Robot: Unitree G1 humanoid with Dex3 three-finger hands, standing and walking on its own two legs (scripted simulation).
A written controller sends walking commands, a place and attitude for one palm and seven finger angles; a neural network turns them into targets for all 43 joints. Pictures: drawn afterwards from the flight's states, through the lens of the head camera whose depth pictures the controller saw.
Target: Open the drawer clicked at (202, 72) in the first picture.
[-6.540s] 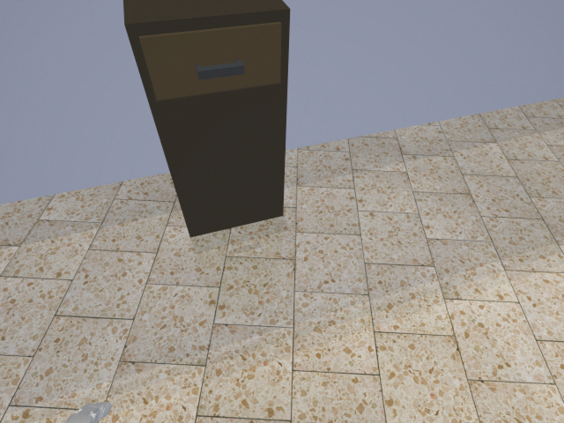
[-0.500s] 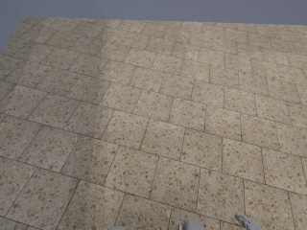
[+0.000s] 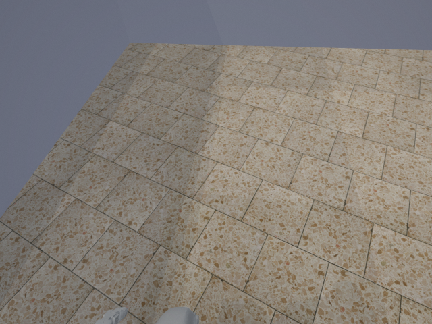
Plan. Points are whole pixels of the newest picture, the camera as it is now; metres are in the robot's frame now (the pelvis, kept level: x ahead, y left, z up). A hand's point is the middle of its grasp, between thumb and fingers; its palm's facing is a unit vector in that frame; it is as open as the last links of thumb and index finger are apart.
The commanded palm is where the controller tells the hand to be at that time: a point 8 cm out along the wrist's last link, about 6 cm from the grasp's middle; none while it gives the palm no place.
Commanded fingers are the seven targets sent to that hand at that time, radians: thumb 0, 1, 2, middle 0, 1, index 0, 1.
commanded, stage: turn to face it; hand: left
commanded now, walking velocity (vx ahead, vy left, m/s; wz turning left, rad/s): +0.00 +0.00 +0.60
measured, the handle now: out of the picture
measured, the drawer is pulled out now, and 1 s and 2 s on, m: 0.00 0.00 0.00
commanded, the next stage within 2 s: none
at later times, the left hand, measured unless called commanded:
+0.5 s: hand out of the picture +0.00 +0.30 -0.17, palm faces +0.32 -0.92 -0.25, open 7.4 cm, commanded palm none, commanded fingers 0.00 0.90 0.90 -0.20 -0.30 -0.20 -0.30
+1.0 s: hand out of the picture -0.05 +0.23 -0.15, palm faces +0.56 -0.79 -0.26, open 7.4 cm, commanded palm none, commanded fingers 0.00 0.90 0.90 -0.20 -0.30 -0.20 -0.30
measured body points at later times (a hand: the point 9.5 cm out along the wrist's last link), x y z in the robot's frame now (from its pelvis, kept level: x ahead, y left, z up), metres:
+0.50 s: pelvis -0.02 +0.06 +0.00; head +0.01 +0.09 +0.45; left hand -0.02 +0.34 -0.15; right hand +0.15 -0.16 -0.12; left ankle -0.02 +0.14 -0.74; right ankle +0.02 -0.11 -0.66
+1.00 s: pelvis -0.01 +0.02 +0.00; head +0.02 +0.03 +0.45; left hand -0.08 +0.27 -0.13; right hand +0.19 -0.17 -0.15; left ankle -0.10 +0.14 -0.68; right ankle +0.04 -0.09 -0.74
